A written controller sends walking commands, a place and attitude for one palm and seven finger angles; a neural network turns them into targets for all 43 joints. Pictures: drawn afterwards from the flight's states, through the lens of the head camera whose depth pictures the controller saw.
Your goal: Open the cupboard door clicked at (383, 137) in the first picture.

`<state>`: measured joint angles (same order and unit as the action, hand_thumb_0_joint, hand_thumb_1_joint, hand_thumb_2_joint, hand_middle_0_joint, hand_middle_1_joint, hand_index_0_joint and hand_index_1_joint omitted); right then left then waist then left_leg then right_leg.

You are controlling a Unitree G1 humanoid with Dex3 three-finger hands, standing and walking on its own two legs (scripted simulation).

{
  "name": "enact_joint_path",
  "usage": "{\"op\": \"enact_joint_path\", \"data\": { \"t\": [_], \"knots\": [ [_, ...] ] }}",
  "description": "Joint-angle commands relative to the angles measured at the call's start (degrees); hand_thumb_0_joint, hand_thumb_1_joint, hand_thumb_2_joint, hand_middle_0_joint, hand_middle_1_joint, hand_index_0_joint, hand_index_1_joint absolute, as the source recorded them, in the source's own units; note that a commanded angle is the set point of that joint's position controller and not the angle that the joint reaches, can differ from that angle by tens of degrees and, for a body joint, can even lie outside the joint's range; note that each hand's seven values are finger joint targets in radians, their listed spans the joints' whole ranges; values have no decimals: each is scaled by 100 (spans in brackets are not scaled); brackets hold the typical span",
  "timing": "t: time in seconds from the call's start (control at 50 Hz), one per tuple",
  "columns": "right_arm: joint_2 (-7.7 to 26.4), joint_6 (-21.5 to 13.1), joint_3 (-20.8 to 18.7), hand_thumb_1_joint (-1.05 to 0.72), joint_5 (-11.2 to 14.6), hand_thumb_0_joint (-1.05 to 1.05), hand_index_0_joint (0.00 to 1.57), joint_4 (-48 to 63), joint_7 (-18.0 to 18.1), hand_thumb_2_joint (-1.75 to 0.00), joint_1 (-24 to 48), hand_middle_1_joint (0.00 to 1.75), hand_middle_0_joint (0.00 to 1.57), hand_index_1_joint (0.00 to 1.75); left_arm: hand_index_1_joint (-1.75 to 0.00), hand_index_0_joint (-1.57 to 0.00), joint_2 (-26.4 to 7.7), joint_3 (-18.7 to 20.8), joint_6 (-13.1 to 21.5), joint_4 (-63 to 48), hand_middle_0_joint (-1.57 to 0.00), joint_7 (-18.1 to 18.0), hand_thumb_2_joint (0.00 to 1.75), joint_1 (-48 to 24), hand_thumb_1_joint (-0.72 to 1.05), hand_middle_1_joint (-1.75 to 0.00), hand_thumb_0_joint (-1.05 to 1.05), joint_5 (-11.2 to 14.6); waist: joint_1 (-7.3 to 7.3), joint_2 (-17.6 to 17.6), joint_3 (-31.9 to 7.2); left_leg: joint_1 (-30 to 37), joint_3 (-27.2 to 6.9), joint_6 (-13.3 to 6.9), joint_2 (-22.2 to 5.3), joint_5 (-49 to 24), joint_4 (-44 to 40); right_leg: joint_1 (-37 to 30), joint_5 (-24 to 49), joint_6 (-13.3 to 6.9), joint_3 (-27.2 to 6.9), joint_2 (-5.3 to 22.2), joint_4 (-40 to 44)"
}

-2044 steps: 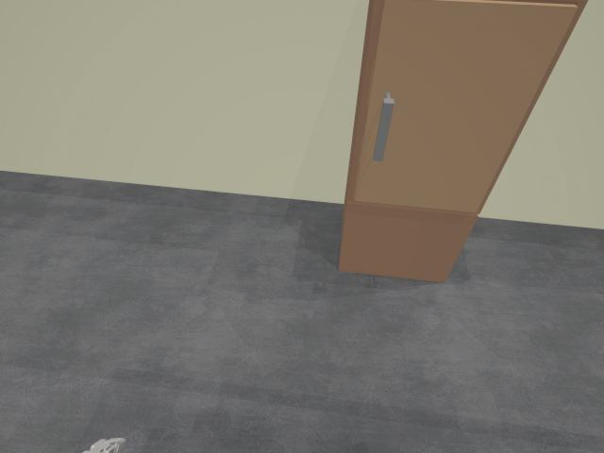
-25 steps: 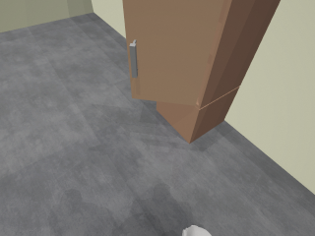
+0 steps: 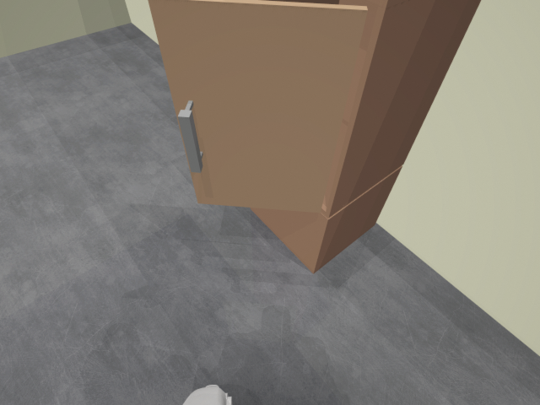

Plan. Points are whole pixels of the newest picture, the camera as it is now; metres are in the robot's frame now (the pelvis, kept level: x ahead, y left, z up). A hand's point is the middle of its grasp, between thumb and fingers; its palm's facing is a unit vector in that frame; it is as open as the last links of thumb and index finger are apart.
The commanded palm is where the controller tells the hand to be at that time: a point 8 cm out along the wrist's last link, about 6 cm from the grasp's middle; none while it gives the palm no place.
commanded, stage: take the last steps up to it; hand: left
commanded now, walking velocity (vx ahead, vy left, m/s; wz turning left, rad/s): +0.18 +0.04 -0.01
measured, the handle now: (193, 137) +0.69 +0.22 -0.05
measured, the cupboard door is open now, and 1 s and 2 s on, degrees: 46 46 46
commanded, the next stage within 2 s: come to a stop and stand still in 0.06 s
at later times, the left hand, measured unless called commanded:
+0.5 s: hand (154, 402) +0.15 +0.21 -0.18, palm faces +0.00 -0.97 -0.23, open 7.3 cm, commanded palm none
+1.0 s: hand out of the picture +0.13 +0.20 -0.18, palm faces +0.03 -0.98 -0.17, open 7.3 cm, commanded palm none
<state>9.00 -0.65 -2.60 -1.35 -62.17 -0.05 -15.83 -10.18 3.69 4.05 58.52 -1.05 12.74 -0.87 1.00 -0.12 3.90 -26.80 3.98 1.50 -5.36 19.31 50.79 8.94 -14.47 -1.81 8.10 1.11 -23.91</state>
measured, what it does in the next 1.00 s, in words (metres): steps on the spot: left foot, then right foot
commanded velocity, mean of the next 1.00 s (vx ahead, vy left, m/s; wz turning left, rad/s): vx -0.07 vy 0.01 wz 0.00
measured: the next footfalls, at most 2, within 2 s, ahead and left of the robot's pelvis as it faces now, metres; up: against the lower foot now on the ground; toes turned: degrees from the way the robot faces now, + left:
left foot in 0.14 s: +0.18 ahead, +0.13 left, +0.00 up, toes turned +6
right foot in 0.50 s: +0.13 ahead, -0.10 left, +0.00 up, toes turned -5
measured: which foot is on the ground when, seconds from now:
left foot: up 0.00-0.12, down 0.14-0.52, up 0.54-0.82, down 0.84-1.00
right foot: down 0.00-0.14, up 0.16-0.48, down 0.50-1.00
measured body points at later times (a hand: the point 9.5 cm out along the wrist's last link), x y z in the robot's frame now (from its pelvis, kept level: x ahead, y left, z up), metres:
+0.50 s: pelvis +0.10 +0.02 -0.01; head +0.14 +0.01 +0.44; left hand +0.15 +0.26 -0.16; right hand +0.16 -0.22 -0.16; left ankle +0.14 +0.13 -0.74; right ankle +0.10 -0.10 -0.74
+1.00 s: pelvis +0.09 +0.02 +0.00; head +0.11 +0.04 +0.45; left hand +0.13 +0.25 -0.17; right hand +0.12 -0.21 -0.15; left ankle +0.07 +0.12 -0.74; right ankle +0.09 -0.10 -0.74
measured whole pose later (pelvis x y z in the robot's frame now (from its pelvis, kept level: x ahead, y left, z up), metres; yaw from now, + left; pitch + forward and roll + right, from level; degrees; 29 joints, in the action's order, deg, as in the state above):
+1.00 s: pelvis +0.09 +0.02 +0.00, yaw -2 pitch -1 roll +0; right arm 8.9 1.5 -0.8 -1.2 -61.5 1.6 -12.5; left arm -10.4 1.5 -1.8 61.4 -1.1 12.0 -0.9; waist -1.7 2.0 2.1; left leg -9.7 3.1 -1.5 0.5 16.3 26.4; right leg 12.5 -13.5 0.5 3.8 2.2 -26.7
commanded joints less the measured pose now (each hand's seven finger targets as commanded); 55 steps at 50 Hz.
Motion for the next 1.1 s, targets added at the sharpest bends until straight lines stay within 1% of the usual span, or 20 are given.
{"op": "enact_joint_path", "data": {
  "t": [0.0,0.08,0.1,0.12,0.14,0.2,0.24,0.34,0.42,0.46,0.5,0.52,0.6,0.68,0.76,0.78,0.82,0.84,0.88,1.08],
  "knots": [
    [-9,-124,-29,-90,4,0,20,340,-91,-90,-79,30,20,30,-30,-20,-637,77,28,68,-20,62,90,405,90,-30,0,-50,-95,687,-99,516,142,44,138,-485,-1144,285,1029,-726,-899,1419,1022],
    [470,-253,-97,-90,-33,0,20,147,-35,-90,-646,30,20,30,-30,-20,-611,41,-85,133,-20,94,90,351,90,-30,0,2,237,12,-287,2302,149,-24,271,-998,-2364,1088,105,-348,-626,966,-134],
    [913,-279,-196,-90,-69,0,20,111,14,-90,-1015,30,20,30,-30,-20,-417,-1,-117,71,-20,112,90,470,90,-30,0,3,363,-1073,-426,2801,-1016,-387,-578,-943,-2678,1773,-671,-114,-286,414,-1286],
    [1372,-243,-288,-90,-117,0,20,124,82,-90,-1446,30,20,30,-30,-20,-237,-48,-122,-62,-20,104,90,423,90,-30,0,40,535,-1826,-590,2904,-2488,-1069,-1708,-773,-3459,2264,-2007,74,96,-75,-2854],
    [1400,-174,-249,-90,-94,0,20,188,124,-90,-1331,30,20,30,-30,-20,-287,-63,-132,-205,-20,92,90,202,90,-30,0,-2,472,-1211,-385,2466,-2692,-1403,-1968,-719,-3653,2378,-2079,5,-433,94,-3718],
    [736,-231,39,-90,-45,0,20,491,238,-90,-45,30,20,30,-30,-20,-172,-128,-254,138,-20,46,90,426,90,-30,0,12,-99,-742,-51,1086,-1423,-1098,-1414,-2804,-3563,1585,-1222,167,-888,535,-3409],
    [741,-200,92,-90,-17,0,20,495,294,-90,239,30,20,30,-30,-20,-142,-140,-413,279,-20,13,90,730,90,-30,0,43,-239,-579,-305,1058,-855,-971,-1227,-3785,-3420,1011,-1031,290,-763,424,-2826],
    [1141,42,-146,-90,5,0,20,464,335,-90,282,30,20,30,-30,-20,-350,-35,-637,39,-20,-13,90,670,90,-30,0,-15,-137,-507,-714,1423,-845,-1146,-1438,-3477,-3094,868,-1033,284,-518,194,-2096],
    [1168,127,-228,-90,4,0,20,481,318,-90,372,30,20,30,-30,-20,-378,23,-638,-132,-20,-10,90,661,90,-30,0,-40,-200,-886,-636,1343,-777,-987,-1231,-3388,-2763,655,-345,204,-489,103,-1328],
    [1055,166,-250,-90,44,0,20,522,290,-90,369,30,20,30,-30,-20,-550,52,-561,-185,-20,-32,90,729,90,-30,0,-56,-228,-456,-749,1302,-521,-623,-785,-2704,-2235,269,1082,119,-768,250,-336],
    [521,241,-178,-90,103,0,20,605,198,-90,165,30,20,30,-30,-20,-1082,105,-481,-290,-20,-67,90,434,90,-30,0,-102,-76,1275,-569,705,231,-45,363,230,-1129,276,2801,-588,-2071,1684,337],
    [516,304,-179,-90,105,0,20,599,163,-90,262,30,20,30,-30,-20,-1107,56,-442,-314,-20,-55,90,351,90,-30,0,-75,-155,1004,-528,741,-8,-10,520,1162,-272,604,2891,-950,-2046,2011,561],
    [518,354,-136,-90,104,0,20,526,169,-90,386,30,20,30,-30,-20,-880,28,-376,-271,-20,-157,90,114,90,-30,0,-31,-139,1092,-597,61,-466,66,425,1079,536,-338,4366,-978,-1661,1679,134],
    [508,298,-83,-90,116,0,20,521,123,-90,465,30,20,30,-30,-20,-1072,88,-370,-254,-20,-148,90,206,90,-30,0,-43,-302,895,-694,331,-309,145,503,881,-581,-758,4009,-951,-1643,1668,107],
    [421,212,-30,-90,98,0,20,339,131,-90,25,30,20,30,-30,-20,-1079,84,-377,-162,-20,-130,90,23,90,-30,0,-1,-137,766,-681,1419,-158,97,574,-301,-2530,-346,3099,-607,-1547,1434,-151],
    [495,166,-25,-90,86,0,20,279,134,-90,-155,30,20,30,-30,-20,-986,60,-389,-164,-20,-113,90,-76,90,-30,0,40,-64,596,-659,1885,-288,18,419,-953,-2965,35,2345,-388,-1370,1221,-299],
    [917,89,-61,-90,23,0,20,382,174,-90,56,30,20,30,-30,-20,-550,-41,-451,-220,-20,-66,90,-3,90,-30,0,69,-246,-718,-616,1732,-1351,-519,-646,-2062,-3132,402,386,106,-813,481,-463],
    [987,130,-37,-90,6,0,20,421,182,-90,274,30,20,30,-30,-20,-493,-68,-489,-181,-20,-73,90,-50,90,-30,0,45,-296,-635,-457,1143,-1257,-645,-754,-1492,-3260,5,-131,175,-657,368,-340],
    [861,134,7,-90,11,0,20,414,169,-90,487,30,20,30,-30,-20,-506,-75,-552,-61,-20,-47,90,-102,90,-30,0,-11,-320,-588,-52,730,-1113,-451,-328,-253,-3524,-56,-57,116,-744,357,-127],
    [671,0,102,-90,59,0,20,130,210,-90,-67,30,20,30,-30,-20,-452,-203,-395,339,-20,-27,90,214,90,-30,0,18,-144,104,-187,1503,-751,-293,-77,-813,-3435,91,488,67,-980,506,382]
  ]
}}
